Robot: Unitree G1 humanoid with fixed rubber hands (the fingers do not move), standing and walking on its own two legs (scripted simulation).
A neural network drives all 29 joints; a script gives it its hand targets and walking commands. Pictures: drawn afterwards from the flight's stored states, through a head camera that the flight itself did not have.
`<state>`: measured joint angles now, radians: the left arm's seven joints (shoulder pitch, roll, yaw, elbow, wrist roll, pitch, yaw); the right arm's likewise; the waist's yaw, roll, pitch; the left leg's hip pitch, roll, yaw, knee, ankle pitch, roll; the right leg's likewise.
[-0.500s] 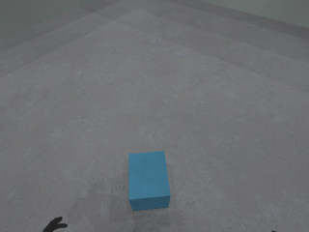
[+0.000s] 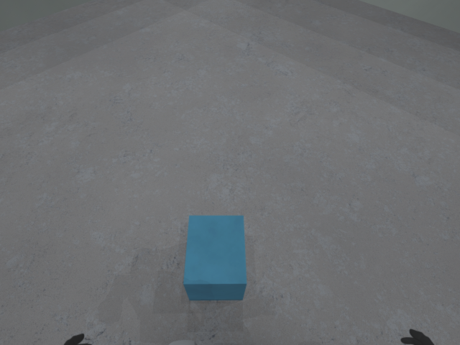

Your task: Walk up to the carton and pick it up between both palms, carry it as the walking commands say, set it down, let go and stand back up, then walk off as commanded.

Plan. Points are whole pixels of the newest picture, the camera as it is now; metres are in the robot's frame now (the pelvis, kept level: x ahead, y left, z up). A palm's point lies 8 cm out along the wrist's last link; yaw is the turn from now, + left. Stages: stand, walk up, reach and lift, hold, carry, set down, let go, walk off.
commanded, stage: walk up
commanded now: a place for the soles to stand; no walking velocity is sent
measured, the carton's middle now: (216, 258) +0.48 +0.07 -0.64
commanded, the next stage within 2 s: stand in 0.68 s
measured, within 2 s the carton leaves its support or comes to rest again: neither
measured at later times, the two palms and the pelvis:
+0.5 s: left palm out of the picture +0.10 +0.30 -0.08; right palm out of the picture +0.11 -0.31 -0.10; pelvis +0.00 -0.01 +0.02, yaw +2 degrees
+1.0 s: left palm out of the picture +0.07 +0.31 -0.09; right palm out of the picture +0.12 -0.29 -0.09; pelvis +0.00 +0.00 +0.02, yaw +3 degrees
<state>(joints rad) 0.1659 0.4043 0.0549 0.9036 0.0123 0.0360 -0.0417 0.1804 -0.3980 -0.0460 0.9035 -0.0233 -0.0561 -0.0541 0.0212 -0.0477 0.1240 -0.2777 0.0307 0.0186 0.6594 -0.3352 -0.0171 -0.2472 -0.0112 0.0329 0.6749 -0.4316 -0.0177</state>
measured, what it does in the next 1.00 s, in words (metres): stands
